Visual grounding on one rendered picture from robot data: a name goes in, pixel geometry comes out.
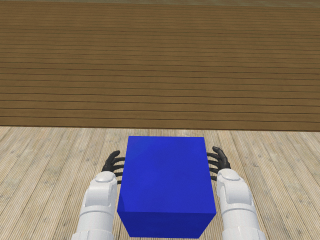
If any left robot hand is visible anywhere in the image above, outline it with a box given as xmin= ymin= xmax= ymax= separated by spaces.
xmin=101 ymin=150 xmax=125 ymax=185

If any carton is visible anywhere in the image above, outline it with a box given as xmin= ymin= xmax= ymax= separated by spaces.
xmin=117 ymin=136 xmax=217 ymax=239

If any right robot forearm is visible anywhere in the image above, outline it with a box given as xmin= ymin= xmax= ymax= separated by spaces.
xmin=216 ymin=168 xmax=266 ymax=240

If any left robot forearm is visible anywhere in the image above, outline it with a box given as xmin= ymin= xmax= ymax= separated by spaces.
xmin=71 ymin=171 xmax=118 ymax=240

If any right robot hand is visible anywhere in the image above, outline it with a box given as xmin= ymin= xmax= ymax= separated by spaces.
xmin=206 ymin=146 xmax=231 ymax=181

